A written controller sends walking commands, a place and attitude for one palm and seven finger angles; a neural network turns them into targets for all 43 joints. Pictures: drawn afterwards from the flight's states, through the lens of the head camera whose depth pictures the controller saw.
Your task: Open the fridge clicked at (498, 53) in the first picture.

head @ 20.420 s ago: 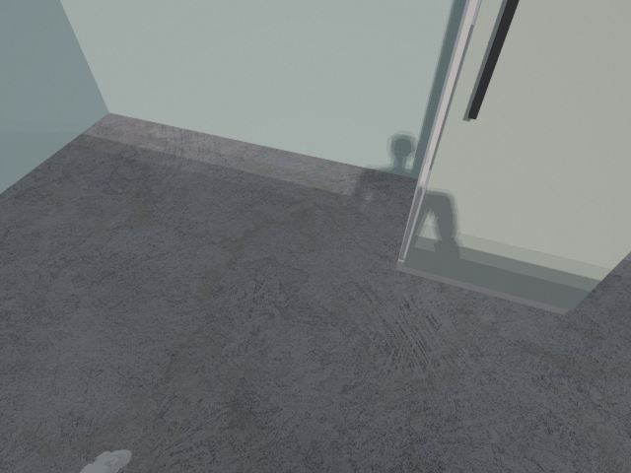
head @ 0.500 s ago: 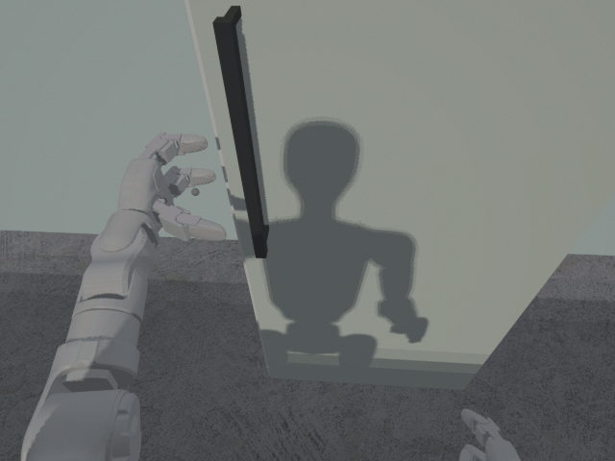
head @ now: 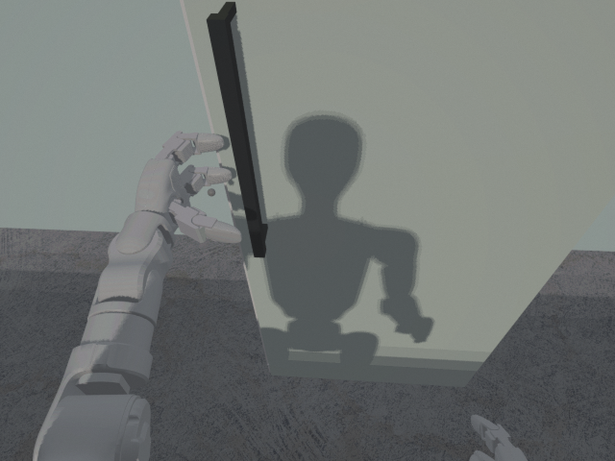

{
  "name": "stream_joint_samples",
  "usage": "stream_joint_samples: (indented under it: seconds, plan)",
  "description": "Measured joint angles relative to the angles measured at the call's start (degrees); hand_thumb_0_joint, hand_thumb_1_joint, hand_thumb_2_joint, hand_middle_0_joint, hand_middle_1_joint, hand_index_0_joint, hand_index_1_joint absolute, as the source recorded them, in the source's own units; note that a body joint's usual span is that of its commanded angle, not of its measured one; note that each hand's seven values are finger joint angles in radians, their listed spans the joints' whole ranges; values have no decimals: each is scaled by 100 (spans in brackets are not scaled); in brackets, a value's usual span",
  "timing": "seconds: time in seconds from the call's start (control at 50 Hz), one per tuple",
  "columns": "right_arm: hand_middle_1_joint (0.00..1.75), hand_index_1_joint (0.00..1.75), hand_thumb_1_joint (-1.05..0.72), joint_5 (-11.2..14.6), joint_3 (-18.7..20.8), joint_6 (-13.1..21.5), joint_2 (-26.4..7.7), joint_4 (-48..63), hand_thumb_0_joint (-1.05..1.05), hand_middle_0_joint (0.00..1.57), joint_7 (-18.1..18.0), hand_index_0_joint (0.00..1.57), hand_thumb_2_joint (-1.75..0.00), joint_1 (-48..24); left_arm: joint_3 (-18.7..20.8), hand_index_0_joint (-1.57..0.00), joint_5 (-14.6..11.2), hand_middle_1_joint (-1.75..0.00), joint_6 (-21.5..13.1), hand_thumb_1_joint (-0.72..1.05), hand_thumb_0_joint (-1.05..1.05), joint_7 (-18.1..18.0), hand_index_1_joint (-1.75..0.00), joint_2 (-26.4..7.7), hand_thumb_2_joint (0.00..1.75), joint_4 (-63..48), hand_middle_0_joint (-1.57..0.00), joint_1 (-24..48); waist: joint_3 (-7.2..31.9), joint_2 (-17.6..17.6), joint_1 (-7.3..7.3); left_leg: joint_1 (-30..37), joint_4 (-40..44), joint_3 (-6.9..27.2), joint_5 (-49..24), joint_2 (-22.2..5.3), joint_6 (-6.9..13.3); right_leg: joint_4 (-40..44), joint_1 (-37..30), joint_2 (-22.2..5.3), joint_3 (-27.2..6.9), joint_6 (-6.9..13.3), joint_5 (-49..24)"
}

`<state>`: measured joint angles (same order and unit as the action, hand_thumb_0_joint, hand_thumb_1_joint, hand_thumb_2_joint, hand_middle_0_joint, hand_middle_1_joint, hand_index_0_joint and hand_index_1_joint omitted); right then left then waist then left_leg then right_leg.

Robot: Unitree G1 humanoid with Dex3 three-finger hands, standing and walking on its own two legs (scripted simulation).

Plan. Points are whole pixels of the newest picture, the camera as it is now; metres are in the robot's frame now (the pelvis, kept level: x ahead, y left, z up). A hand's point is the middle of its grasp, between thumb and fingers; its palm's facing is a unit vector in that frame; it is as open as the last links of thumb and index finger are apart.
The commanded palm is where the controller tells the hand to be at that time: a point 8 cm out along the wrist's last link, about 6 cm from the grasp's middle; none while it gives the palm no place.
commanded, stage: feel for the door with the fingertips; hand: left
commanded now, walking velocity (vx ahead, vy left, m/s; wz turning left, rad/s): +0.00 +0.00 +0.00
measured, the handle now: (247, 156) +0.46 +0.10 +0.18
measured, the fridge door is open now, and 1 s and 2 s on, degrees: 0 0 0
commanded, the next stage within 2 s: slide the fingers in behind the handle in 0.68 s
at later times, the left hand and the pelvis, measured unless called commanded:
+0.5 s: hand (220, 183) +0.41 +0.13 +0.17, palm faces -0.03 -1.00 +0.00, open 14.0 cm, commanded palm +0.39 +0.18 +0.17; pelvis +0.00 +0.00 +0.00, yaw +0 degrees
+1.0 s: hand (215, 180) +0.42 +0.14 +0.17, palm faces -0.03 -1.00 +0.01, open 13.8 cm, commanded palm +0.40 +0.19 +0.17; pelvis +0.00 +0.00 +0.00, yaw -1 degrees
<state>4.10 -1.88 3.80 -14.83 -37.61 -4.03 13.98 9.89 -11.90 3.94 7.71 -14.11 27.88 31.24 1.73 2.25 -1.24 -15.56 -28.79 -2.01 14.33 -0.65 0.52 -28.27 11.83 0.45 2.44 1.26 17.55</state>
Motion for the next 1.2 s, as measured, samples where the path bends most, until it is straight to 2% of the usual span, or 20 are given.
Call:
stream_joint_samples:
  seconds: [0.12,0.24,0.36,0.48,0.64,0.88,1.04,1.2]
  plan:
    - [29,30,-91,-19,-38,-67,83,59,1,20,63,20,-90,-19,-8,-30,82,-120,86,-50,-1,-144,-120,93,30,-18,-30,-9,86,8,5,49,36,-44,25,-6,-3,13,-22,5,-46,-1,20]
    - [29,30,-91,-20,-47,-163,98,82,1,20,63,20,-90,8,78,-30,87,-120,151,-50,-1,-167,-120,35,30,-70,-30,-115,105,7,20,130,64,-55,47,-11,-7,43,-100,11,-58,2,37]
    - [29,30,-91,-2,0,-173,36,15,1,20,32,20,-90,14,-102,-30,103,-120,144,-50,-1,-163,-120,26,30,-15,-30,70,20,-7,66,80,-5,25,55,3,-8,30,-106,1,21,5,46]
    - [29,30,-91,-26,22,-192,7,-38,1,20,26,20,-90,-13,-115,-30,95,-120,140,-51,-1,-197,-120,100,30,179,-30,277,25,4,14,26,12,16,25,19,3,15,-34,-16,13,-4,30]
    - [29,30,-91,-35,8,-230,48,-38,1,20,46,20,-90,93,16,-30,177,-120,3,-50,-1,-271,-120,12,30,586,-30,466,49,-29,-61,15,15,-22,23,-9,-4,10,-3,9,-27,2,17]
    - [29,30,-91,-30,37,-180,1,-178,1,20,21,20,-90,263,93,-36,148,-125,-314,-50,-1,-86,-123,-110,30,1148,-36,791,27,-19,-80,-144,-38,-11,-12,-15,6,-24,145,15,-17,-2,-27]
    - [29,30,-91,-10,46,-128,-9,-126,1,20,37,20,-90,322,143,-33,129,-123,-423,-50,-1,-85,-122,-104,30,1172,-35,720,39,-23,-105,-154,-55,-48,-4,-23,18,-40,169,20,-56,-13,-35]
    - [29,30,-91,-1,55,-87,4,-44,1,20,65,20,-90,295,83,-31,107,-121,-354,-50,-1,-121,-121,-12,30,784,-32,402,50,-12,-65,-99,-36,-84,15,-22,31,-4,119,19,-94,-28,-38]
